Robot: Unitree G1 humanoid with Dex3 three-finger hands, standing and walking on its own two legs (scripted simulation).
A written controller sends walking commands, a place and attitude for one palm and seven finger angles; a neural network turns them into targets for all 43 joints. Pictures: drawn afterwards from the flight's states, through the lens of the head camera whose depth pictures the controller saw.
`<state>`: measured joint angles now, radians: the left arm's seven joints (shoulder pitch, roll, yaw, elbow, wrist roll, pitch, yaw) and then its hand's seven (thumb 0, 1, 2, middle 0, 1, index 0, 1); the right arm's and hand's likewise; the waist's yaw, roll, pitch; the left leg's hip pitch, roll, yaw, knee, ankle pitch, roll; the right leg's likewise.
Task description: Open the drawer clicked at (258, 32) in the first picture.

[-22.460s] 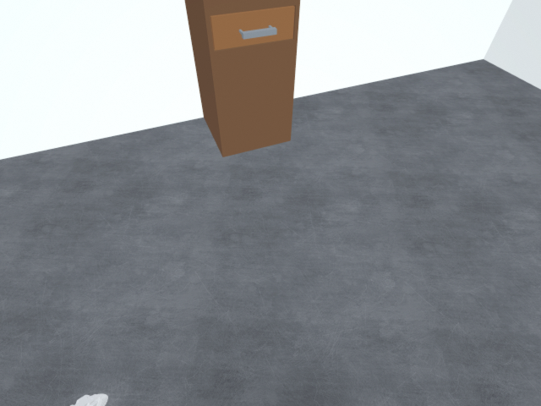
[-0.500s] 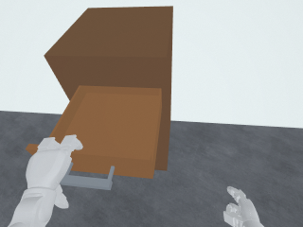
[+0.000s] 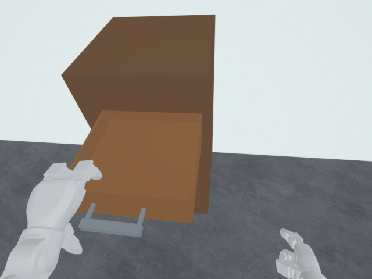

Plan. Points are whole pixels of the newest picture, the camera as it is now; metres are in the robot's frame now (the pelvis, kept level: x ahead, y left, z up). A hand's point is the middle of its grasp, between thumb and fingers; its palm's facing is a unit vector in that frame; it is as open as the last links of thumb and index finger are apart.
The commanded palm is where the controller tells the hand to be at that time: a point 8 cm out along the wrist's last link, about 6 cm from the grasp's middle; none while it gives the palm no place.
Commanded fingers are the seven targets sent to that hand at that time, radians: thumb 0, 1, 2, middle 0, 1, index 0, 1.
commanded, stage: lift the hand off the handle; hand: left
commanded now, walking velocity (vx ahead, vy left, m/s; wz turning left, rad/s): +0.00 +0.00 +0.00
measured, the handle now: (114, 218) +0.26 +0.24 -0.08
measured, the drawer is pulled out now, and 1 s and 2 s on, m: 0.30 0.30 0.30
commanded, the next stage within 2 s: draw the hand back to the body in 0.04 s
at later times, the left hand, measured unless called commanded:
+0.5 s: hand (66, 210) +0.20 +0.26 +0.09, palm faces +0.04 -0.07 -1.00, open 13.9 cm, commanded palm +0.18 +0.26 +0.14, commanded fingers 0.00 -0.50 0.30 -0.30 -1.20 -0.30 -1.20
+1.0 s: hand (72, 193) +0.21 +0.23 +0.14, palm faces +0.40 -0.84 -0.36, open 13.2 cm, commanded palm +0.16 +0.27 +0.17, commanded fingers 0.00 -0.01 0.51 -0.26 -0.88 -0.26 -0.88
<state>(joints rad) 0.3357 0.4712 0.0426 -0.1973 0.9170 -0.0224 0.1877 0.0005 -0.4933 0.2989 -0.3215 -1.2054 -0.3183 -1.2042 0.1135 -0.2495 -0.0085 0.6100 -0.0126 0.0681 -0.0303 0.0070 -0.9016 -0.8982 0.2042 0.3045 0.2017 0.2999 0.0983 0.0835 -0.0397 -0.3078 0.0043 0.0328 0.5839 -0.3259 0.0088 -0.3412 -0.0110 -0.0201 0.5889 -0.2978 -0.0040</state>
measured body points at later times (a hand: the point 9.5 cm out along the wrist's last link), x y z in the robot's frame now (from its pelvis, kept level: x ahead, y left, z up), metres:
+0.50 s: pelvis +0.00 +0.00 +0.00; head +0.01 -0.04 +0.45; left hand +0.20 +0.26 +0.14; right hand +0.22 -0.21 -0.09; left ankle -0.02 +0.11 -0.73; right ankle +0.00 -0.12 -0.73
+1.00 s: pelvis +0.02 -0.01 +0.01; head +0.01 -0.02 +0.46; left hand +0.19 +0.27 +0.16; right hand +0.21 -0.21 -0.07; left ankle -0.02 +0.11 -0.73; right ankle +0.00 -0.12 -0.73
